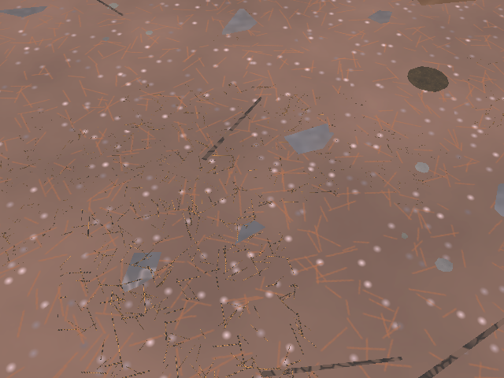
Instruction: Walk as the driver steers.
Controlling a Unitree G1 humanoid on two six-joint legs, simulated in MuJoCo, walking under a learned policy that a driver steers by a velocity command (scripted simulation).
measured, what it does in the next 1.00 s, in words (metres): walks ahead: right foot, then left foot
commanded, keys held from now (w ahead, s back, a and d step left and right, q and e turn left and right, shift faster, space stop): w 0.44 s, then w+q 0.56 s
